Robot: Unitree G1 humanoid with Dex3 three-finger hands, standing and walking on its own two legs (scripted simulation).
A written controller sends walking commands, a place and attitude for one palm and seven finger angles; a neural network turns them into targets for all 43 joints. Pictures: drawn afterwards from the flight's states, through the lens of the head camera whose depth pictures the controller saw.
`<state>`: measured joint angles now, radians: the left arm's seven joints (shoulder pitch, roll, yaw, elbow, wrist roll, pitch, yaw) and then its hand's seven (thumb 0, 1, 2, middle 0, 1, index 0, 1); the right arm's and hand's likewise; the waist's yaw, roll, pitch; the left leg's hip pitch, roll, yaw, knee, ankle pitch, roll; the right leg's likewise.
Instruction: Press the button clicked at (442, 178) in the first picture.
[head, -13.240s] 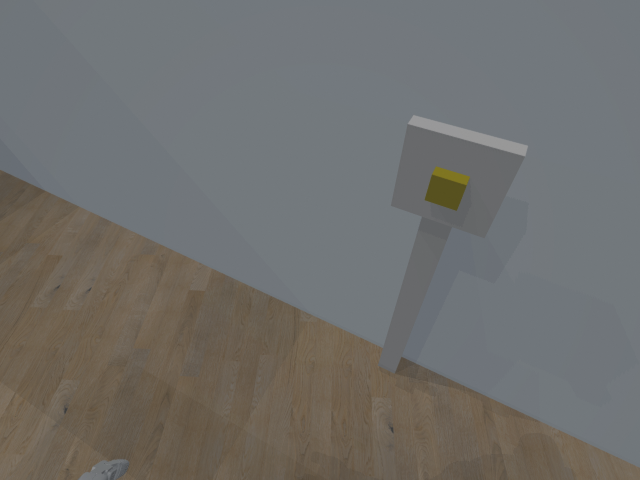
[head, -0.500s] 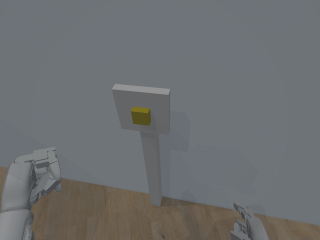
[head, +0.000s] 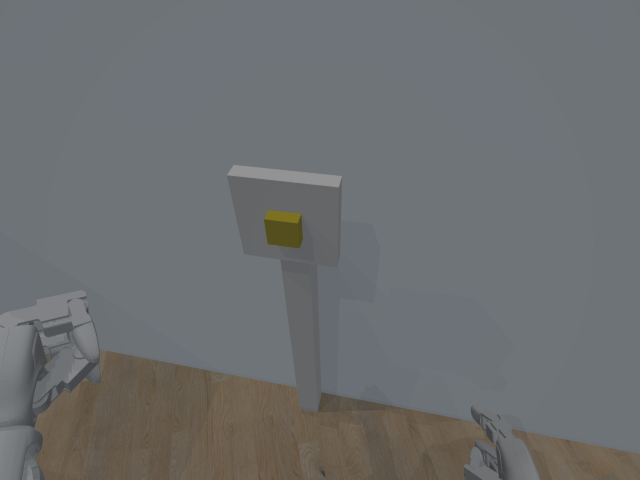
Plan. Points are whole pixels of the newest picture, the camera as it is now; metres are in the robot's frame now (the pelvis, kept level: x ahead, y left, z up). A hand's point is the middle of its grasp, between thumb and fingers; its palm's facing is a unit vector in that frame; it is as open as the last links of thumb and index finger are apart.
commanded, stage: step back with the hand held close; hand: left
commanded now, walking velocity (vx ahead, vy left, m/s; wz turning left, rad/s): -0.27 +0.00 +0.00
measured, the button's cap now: (284, 227) +0.49 +0.13 +0.05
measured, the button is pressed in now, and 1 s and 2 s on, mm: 0 0 0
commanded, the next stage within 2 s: stop stepping back and stand still in 1.52 s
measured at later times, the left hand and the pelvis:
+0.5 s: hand (75, 368) +0.16 +0.25 +0.15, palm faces +0.31 -0.82 -0.48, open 3.1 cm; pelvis -0.03 +0.02 -0.01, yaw -1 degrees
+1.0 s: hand (16, 428) +0.11 +0.27 +0.15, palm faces +0.36 -0.81 -0.47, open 3.1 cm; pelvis -0.09 +0.02 -0.02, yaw +0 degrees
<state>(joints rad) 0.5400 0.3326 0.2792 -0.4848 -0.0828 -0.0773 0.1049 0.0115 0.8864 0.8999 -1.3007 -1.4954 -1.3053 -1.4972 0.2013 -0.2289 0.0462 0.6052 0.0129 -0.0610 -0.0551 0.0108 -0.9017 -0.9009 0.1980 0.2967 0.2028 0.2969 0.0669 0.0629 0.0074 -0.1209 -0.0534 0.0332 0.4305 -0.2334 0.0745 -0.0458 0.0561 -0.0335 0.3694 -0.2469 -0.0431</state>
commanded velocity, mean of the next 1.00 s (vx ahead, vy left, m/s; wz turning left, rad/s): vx -0.30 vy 0.00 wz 0.01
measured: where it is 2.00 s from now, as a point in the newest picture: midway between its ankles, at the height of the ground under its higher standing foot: outside the picture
